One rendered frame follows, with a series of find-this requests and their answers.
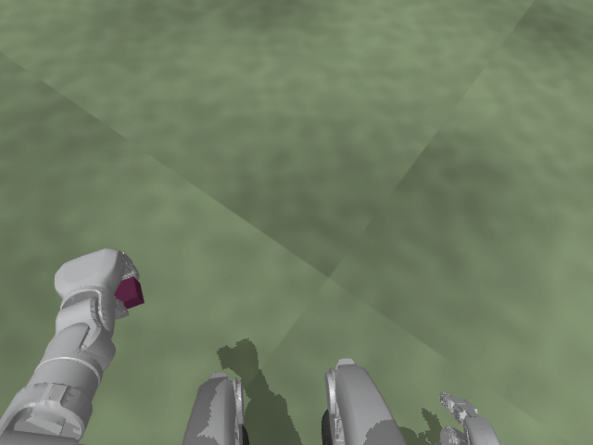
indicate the left robot hand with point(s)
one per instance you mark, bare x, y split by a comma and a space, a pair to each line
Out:
105, 267

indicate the small box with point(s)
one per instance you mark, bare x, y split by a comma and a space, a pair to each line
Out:
130, 293

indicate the left robot arm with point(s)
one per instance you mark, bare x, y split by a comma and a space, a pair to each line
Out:
56, 405

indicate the right robot hand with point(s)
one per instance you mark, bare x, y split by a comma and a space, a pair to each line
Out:
477, 430

